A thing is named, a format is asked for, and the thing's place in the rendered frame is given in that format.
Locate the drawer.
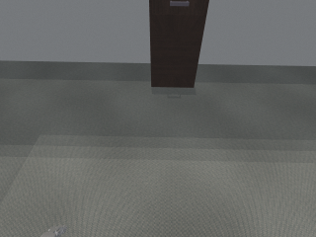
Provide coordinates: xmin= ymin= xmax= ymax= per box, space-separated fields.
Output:
xmin=152 ymin=0 xmax=206 ymax=15

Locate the cabinet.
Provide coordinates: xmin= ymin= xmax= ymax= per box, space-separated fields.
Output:
xmin=149 ymin=0 xmax=209 ymax=88

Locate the robot left hand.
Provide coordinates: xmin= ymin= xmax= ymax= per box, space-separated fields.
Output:
xmin=40 ymin=225 xmax=67 ymax=237

